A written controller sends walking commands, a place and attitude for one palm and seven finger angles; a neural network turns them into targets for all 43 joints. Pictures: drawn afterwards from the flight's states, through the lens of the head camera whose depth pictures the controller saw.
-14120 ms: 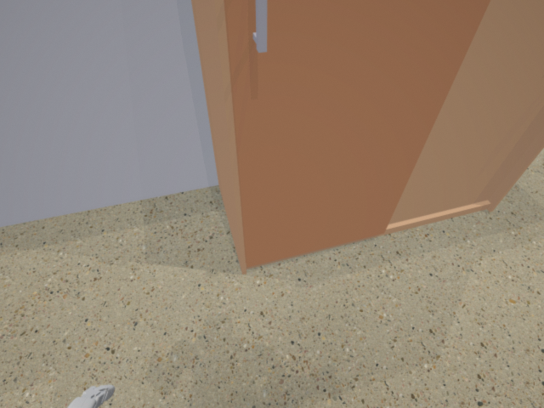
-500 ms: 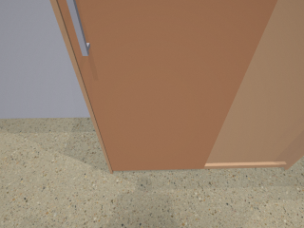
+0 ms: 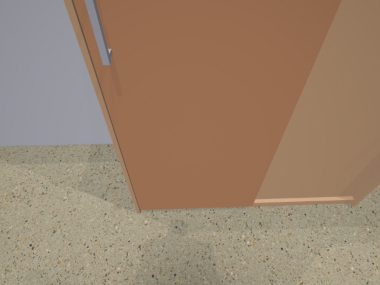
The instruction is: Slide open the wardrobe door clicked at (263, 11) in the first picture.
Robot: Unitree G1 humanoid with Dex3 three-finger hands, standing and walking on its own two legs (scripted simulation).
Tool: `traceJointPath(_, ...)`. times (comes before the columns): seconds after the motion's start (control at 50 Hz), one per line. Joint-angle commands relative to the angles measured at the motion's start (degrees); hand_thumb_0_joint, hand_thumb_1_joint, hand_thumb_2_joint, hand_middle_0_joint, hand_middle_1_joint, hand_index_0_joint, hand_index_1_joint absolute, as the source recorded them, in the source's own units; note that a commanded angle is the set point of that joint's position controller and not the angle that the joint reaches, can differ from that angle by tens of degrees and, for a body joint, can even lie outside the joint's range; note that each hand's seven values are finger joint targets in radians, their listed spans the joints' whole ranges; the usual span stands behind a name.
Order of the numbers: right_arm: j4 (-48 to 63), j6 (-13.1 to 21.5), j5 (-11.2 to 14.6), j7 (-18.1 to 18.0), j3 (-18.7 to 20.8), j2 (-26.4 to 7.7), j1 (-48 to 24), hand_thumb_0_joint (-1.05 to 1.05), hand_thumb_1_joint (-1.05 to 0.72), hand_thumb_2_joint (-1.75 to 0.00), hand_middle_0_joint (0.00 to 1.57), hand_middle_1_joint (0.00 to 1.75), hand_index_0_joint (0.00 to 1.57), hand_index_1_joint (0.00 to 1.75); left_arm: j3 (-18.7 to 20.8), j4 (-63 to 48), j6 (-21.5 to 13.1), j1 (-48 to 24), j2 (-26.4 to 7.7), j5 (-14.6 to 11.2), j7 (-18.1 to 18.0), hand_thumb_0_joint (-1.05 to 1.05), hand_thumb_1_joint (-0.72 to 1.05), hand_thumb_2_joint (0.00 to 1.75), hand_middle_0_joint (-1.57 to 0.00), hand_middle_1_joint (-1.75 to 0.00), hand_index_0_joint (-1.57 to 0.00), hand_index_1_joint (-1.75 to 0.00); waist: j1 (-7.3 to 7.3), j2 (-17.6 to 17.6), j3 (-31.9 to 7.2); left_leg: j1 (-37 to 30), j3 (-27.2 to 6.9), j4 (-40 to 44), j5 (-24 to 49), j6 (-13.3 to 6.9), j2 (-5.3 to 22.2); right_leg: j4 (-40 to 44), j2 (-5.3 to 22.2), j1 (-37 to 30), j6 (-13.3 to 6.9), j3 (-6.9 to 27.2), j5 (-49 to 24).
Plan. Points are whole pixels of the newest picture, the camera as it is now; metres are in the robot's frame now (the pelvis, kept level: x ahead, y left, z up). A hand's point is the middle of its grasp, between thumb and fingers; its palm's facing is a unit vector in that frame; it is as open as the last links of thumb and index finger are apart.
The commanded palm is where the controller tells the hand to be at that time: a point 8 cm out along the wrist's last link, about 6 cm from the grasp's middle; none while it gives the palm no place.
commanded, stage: come to a stop and stand still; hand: left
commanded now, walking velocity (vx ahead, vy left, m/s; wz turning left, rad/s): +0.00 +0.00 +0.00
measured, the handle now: (99, 24) +0.60 +0.26 +0.27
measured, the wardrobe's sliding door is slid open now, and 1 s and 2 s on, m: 0.00 0.00 0.00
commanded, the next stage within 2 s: look again from close up in 0.02 s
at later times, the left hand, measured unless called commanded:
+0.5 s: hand out of the picture +0.06 +0.21 -0.16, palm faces +0.05 -0.97 -0.25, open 7.3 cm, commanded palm none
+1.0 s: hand out of the picture +0.08 +0.20 -0.16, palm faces +0.03 -0.97 -0.25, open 7.3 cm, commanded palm none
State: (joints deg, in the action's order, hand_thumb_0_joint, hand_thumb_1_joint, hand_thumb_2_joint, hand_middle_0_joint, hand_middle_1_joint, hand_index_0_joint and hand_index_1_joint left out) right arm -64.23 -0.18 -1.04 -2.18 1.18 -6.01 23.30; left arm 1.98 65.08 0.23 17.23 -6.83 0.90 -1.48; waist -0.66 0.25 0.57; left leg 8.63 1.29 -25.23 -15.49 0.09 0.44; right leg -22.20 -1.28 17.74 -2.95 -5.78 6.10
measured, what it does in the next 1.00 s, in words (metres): stands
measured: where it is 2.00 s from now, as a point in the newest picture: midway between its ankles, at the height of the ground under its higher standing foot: outside the picture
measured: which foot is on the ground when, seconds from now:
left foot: down 0.00-1.00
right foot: down 0.00-1.00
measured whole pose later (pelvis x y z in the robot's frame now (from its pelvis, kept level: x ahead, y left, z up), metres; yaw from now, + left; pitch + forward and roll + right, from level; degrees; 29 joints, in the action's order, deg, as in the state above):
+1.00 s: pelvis +0.03 +0.00 +0.00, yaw +1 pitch -2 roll +1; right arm -61.8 1.6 -1.0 -1.5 -0.2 -12.2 16.1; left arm 0.6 61.7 -1.3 12.3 -11.2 0.4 -1.0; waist 0.4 -0.8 2.6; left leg 3.6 1.6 -23.3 -17.3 0.4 -0.1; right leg -25.5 -0.5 15.1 -4.0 -5.5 8.3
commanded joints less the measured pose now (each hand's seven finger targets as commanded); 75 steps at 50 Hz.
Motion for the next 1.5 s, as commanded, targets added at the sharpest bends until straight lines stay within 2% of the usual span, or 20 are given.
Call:
traceJointPath(0.0, 1.2, 0.4, -0.1, -0.1, 0.7, -5.8, 4.9, 0.0, -0.9, -0.9, 0.2, 0.3, 0.2, 0.3, 1.0, -2.0, -0.7, 2.6, -6.4, 0.1, -0.4, 0.0, 0.9, 0.9, -0.2, -0.3, -0.2, -0.3, 0.13, 1.6, 6.9, 11.9, -4.9, 7.9, -12.4, -2.9, 3.6, 8.0, 7.3, -3.6, 2.2, 11.7, 20.3)
traceJointPath(0.02, 4.2, 0.7, -0.1, 0.8, 1.2, -8.7, -1.0, 0.0, -0.9, -0.9, 0.2, 0.3, 0.2, 0.3, -0.3, -2.2, -1.1, 6.9, -7.1, 0.2, -2.7, 0.0, 0.9, 0.9, -0.2, -0.3, -0.2, -0.3, -0.88, -3.3, 5.3, 9.7, 4.2, -1.8, -8.0, 0.5, 3.3, 5.2, 8.1, -4.7, 5.4, 9.6, 10.6)
traceJointPath(0.04, 5.5, 0.5, -0.3, 0.8, 0.3, -4.4, 3.8, 0.0, -0.9, -0.9, 0.2, 0.3, 0.2, 0.3, 0.7, -4.6, -1.4, 3.6, -10.1, 0.2, -2.2, 0.0, 0.9, 0.9, -0.2, -0.3, -0.2, -0.3, 2.3, -2.9, -3.8, 7.2, 1.2, -5.6, -9.6, -0.1, -0.3, 5.7, 11.8, -5.3, 0.6, 16.5, 21.0)
traceJointPath(0.06, 5.3, 0.6, -0.9, 0.9, -0.1, -3.4, 4.3, 0.0, -0.9, -0.9, 0.2, 0.3, 0.2, 0.3, 1.1, -5.5, -1.8, 2.0, -10.5, 0.2, -1.8, 0.0, 0.9, 0.9, -0.2, -0.3, -0.2, -0.3, 2.29, -2.2, -4.2, 5.0, 1.7, -6.1, -8.2, -0.5, -0.2, 6.9, 13.4, -2.8, -2.4, 18.2, 24.0)
traceJointPath(0.08, 5.7, 1.1, -0.4, 1.0, -0.1, -3.6, 5.6, 0.0, -0.9, -0.9, 0.2, 0.3, 0.2, 0.3, 1.0, -5.9, -1.8, 0.6, -10.8, 0.4, -1.7, 0.0, 0.9, 0.9, -0.2, -0.3, -0.2, -0.3, 3.37, -2.1, -4.7, 2.6, 1.2, -2.4, -7.0, -0.8, 0.8, 5.3, 13.8, 0.3, -3.3, 15.2, 24.1)
traceJointPath(0.1, 5.8, 1.0, -0.5, 1.0, 0.0, -3.8, 6.2, 0.0, -0.9, -0.9, 0.2, 0.3, 0.2, 0.3, 0.9, -6.2, -1.5, 0.2, -9.9, 0.5, -1.4, 0.0, 0.9, 0.9, -0.2, -0.3, -0.2, -0.3, 3.2, -1.4, -2.0, 2.3, 0.6, -1.9, -7.2, -1.0, 0.4, 5.0, 12.3, 4.6, -2.8, 13.6, 26.5)
traceJointPath(0.14, 6.0, 0.3, -0.7, 1.0, 0.2, -4.7, 7.2, 0.0, -0.9, -0.9, 0.2, 0.3, 0.2, 0.3, 0.8, -6.4, -0.9, -0.5, -9.0, 0.5, -1.2, 0.0, 0.9, 0.9, -0.2, -0.3, -0.2, -0.3, 3.31, 4.2, 3.3, 5.4, -0.6, -1.3, -9.9, -1.7, 1.0, 5.7, 10.7, 8.7, -1.8, 13.3, 30.3)
traceJointPath(0.18, 6.4, 0.7, -0.9, 1.1, 0.1, -5.4, 7.4, 0.0, -0.9, -0.9, 0.2, 0.3, 0.2, 0.3, 0.8, -6.8, -0.7, -0.7, -8.5, 0.4, -1.0, 0.0, 0.9, 0.9, -0.2, -0.3, -0.2, -0.3, 3.15, 2.6, 6.0, 8.3, -3.5, 2.8, -10.8, -2.5, 2.2, 2.0, 8.7, 8.8, -1.2, 11.8, 27.4)
traceJointPath(0.24, 8.2, 1.7, -0.9, 0.8, 0.6, -9.0, 2.3, 0.0, -0.9, -0.9, 0.2, 0.3, 0.2, 0.3, 0.6, -6.9, -1.0, 1.7, -7.2, 0.2, -0.4, 0.0, 0.9, 0.9, -0.2, -0.3, -0.2, -0.3, 0.33, -2.7, 8.9, 19.0, -9.1, 11.5, -16.6, -4.0, 6.2, -4.6, 4.6, -1.0, 0.2, 8.2, 14.6)
traceJointPath(0.28, 8.7, 2.5, -0.4, 0.6, 0.5, -9.9, -0.5, 0.0, -0.9, -0.9, 0.2, 0.3, 0.2, 0.3, 0.5, -6.7, -1.6, 2.6, -7.5, 0.2, -0.2, 0.0, 0.9, 0.9, -0.2, -0.3, -0.2, -0.3, -0.92, -2.7, 8.0, 19.9, -8.9, 11.5, -11.7, -4.0, 6.3, -5.4, 4.8, -6.3, 0.2, 7.9, 6.9)
traceJointPath(0.32, 8.4, 2.8, -0.2, 0.5, 0.3, -10.0, 0.2, 0.0, -0.9, -0.9, 0.2, 0.3, 0.2, 0.3, 0.5, -6.9, -2.2, 2.1, -8.3, -0.1, -0.1, 0.0, 0.9, 0.9, -0.2, -0.3, -0.2, -0.3, -0.34, 0.0, 7.4, 17.8, -7.7, 10.5, -9.9, -3.5, 5.1, -2.6, 6.2, -7.2, -0.4, 10.2, 8.1)
traceJointPath(0.36, 7.8, 2.7, -0.2, 0.5, 0.2, -9.9, 1.0, 0.0, -0.9, -0.9, 0.2, 0.3, 0.2, 0.3, 0.5, -7.4, -2.1, 1.0, -8.9, 0.0, -0.3, 0.0, 0.9, 0.9, -0.2, -0.3, -0.2, -0.3, 0.27, -0.4, 7.6, 15.4, -7.6, 10.8, -10.8, -3.2, 4.8, -1.7, 6.6, -5.1, -0.6, 10.7, 10.6)
traceJointPath(0.44, 6.9, 2.7, -0.2, 0.5, -0.1, -10.2, 1.4, 0.0, -0.9, -0.9, 0.2, 0.3, 0.2, 0.3, 0.4, -7.6, -2.5, 0.2, -9.1, -0.3, -0.3, 0.0, 0.9, 0.9, -0.2, -0.3, -0.2, -0.3, 1.02, 3.0, 6.6, 11.6, -5.8, 8.7, -5.5, -3.0, 4.1, 0.0, 7.6, -5.0, -1.1, 11.8, 9.1)
traceJointPath(0.56, 5.8, 3.1, 0.0, 0.4, -0.2, -10.7, 0.0, 0.0, -0.9, -0.9, 0.2, 0.3, 0.2, 0.3, 0.3, -7.2, -2.8, -1.0, -10.2, -0.3, -0.3, 0.0, 0.9, 0.9, -0.2, -0.3, -0.2, -0.3, 1.47, 1.2, 1.7, 6.2, -4.6, 7.4, 0.6, -2.4, 4.2, -0.1, 8.5, -7.8, -1.4, 11.7, 3.4)
traceJointPath(0.7, 4.7, 2.9, 0.1, 0.2, -0.3, -11.9, -2.0, 0.0, -0.9, -0.9, 0.2, 0.3, 0.2, 0.3, 0.2, -6.2, -2.9, -2.2, -11.6, -0.4, -0.3, 0.0, 0.9, 0.9, -0.2, -0.3, -0.2, -0.3, 1.34, -0.4, 1.1, 5.1, -3.9, 7.0, 3.4, -1.8, 4.6, -0.4, 9.0, -10.2, -1.5, 11.3, -1.8)
traceJointPath(0.94, 3.7, 2.3, 0.0, 0.4, -0.4, -12.9, -3.5, 0.0, -0.9, -0.9, 0.2, 0.3, 0.2, 0.3, 0.3, -6.2, -2.5, -4.0, -13.5, -0.4, -0.1, 0.0, 0.9, 0.9, -0.2, -0.3, -0.2, -0.3, 1.13, 0.7, 3.2, 5.2, -3.5, 7.2, 0.0, -1.7, 4.4, 3.6, 9.5, -9.5, -1.5, 12.8, 5.9)
traceJointPath(0.98, 3.6, 2.4, 0.0, 0.4, -0.4, -13.0, -3.7, 0.0, -0.9, -0.9, 0.2, 0.3, 0.2, 0.3, 0.4, -6.4, -2.5, -4.3, -13.5, -0.4, -0.2, 0.0, 0.9, 0.9, -0.2, -0.3, -0.2, -0.3, 1.05, -0.7, 2.8, 5.1, -3.8, 7.6, 1.1, -1.7, 4.7, 3.1, 9.2, -10.2, -1.4, 12.2, 4.1)
traceJointPath(1.1, 3.6, 2.4, 0.0, 0.5, -0.3, -13.5, -4.1, 0.0, -0.9, -0.9, 0.2, 0.3, 0.2, 0.3, 0.5, -6.5, -2.5, -4.9, -14.3, -0.4, -0.1, 0.0, 0.9, 0.9, -0.2, -0.3, -0.2, -0.3, 0.84, 1.2, 2.2, 4.9, -3.6, 7.5, 0.9, -1.6, 4.7, 3.5, 9.4, -11.2, -1.3, 12.4, 3.3)
traceJointPath(1.4, 2.7, 2.2, -0.1, 0.7, -0.4, -13.7, -3.3, 0.0, -0.9, -0.9, 0.2, 0.3, 0.2, 0.3, 0.9, -6.8, -2.3, -5.4, -15.4, -0.4, 0.1, 0.0, 0.9, 0.9, -0.2, -0.3, -0.2, -0.3, 0.85, 1.2, 2.2, 5.5, -3.5, 7.7, -1.6, -1.7, 4.7, 5.7, 9.6, -11.1, -1.2, 13.0, 9.3)
traceJointPath(1.48, 1.6, 1.4, -0.3, 0.9, -1.5, -9.4, -0.3, 0.0, -0.9, -0.9, 0.2, 0.3, 0.2, 0.3, 0.3, -6.0, -1.7, -2.4, -12.0, -0.4, -0.1, 0.0, 0.9, 0.9, -0.2, -0.3, -0.2, -0.3, 0.55, 1.5, 1.2, 6.8, -2.0, 5.5, -4.4, -1.1, 3.1, 6.7, 11.0, -12.3, -1.1, 13.8, 15.6)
